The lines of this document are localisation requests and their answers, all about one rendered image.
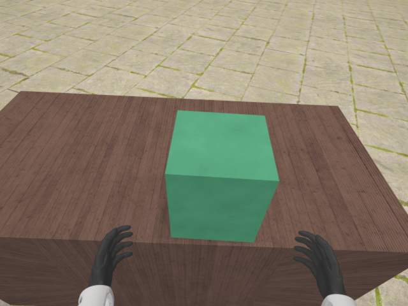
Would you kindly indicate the right robot hand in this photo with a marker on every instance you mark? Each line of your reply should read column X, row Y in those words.
column 324, row 265

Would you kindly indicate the left robot hand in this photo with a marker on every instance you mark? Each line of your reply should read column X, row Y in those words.
column 106, row 260

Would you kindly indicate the pedestal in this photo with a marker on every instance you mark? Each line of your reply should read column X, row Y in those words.
column 75, row 166

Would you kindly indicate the left robot forearm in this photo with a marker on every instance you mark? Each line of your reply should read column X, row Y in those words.
column 98, row 295

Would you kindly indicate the carton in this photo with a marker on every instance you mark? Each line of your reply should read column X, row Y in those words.
column 220, row 176

